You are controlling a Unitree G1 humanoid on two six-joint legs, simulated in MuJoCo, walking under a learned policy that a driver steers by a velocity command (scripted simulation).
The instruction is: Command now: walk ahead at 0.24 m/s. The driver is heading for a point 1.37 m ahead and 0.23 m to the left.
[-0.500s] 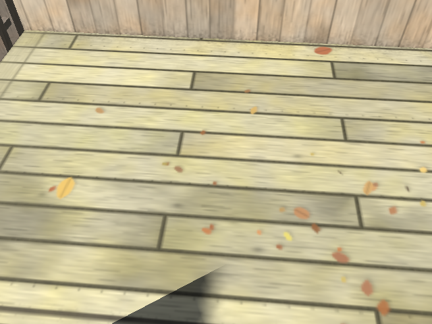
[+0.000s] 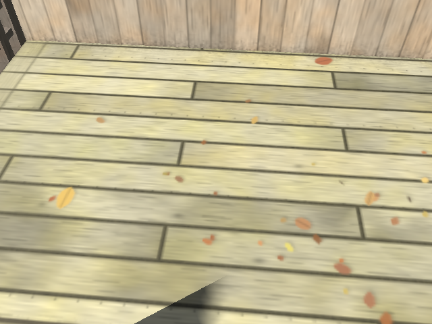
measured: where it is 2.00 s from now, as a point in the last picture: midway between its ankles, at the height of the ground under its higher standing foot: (207, 196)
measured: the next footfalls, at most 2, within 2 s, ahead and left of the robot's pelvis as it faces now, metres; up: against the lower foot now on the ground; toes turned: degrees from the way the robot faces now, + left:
right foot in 0.58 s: +0.40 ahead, -0.04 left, +0.00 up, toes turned -3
left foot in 1.12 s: +0.72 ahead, +0.12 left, +0.00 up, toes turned +5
